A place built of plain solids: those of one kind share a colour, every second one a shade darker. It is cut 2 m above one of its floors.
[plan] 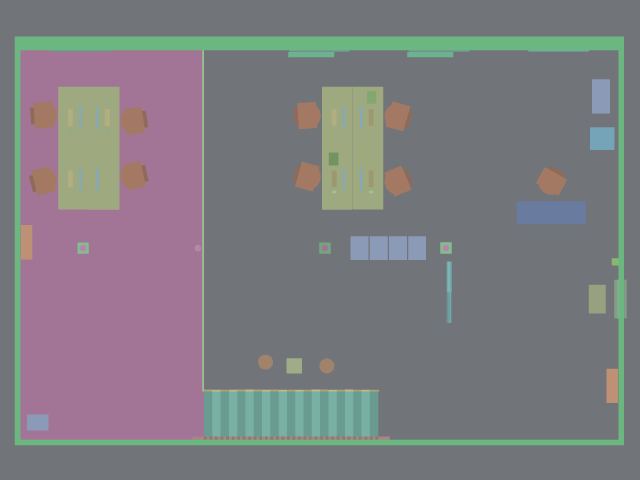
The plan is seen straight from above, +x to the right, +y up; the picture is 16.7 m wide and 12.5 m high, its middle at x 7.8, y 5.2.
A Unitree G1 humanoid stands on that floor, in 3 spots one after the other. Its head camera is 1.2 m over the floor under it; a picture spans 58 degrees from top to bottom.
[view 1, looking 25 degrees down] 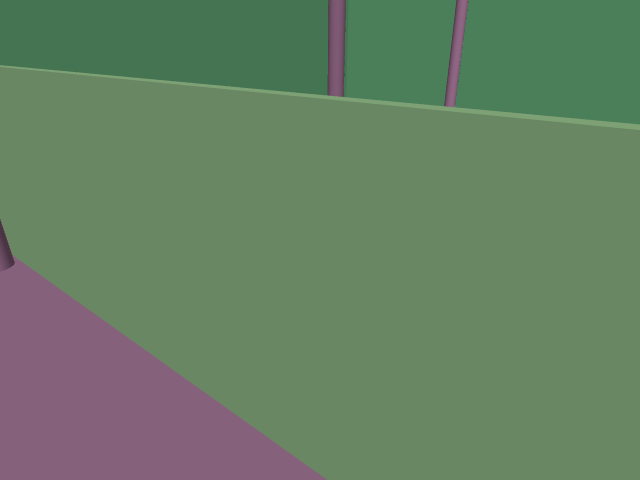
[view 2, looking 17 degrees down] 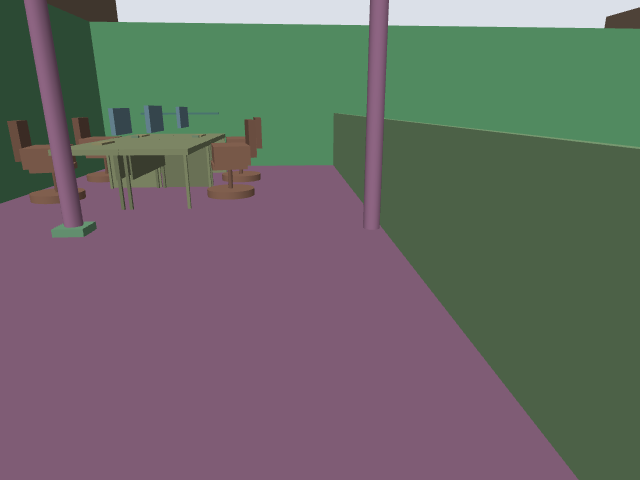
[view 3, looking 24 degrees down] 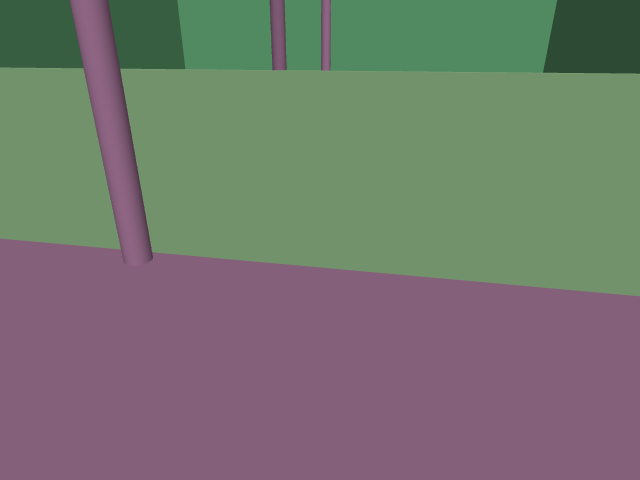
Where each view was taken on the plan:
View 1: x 4.03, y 2.15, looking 38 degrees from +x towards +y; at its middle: gallery_guard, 0.98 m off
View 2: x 3.78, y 0.67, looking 86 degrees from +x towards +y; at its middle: gallery_level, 4.10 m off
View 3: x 2.48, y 3.43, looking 11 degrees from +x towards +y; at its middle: gallery_guard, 2.51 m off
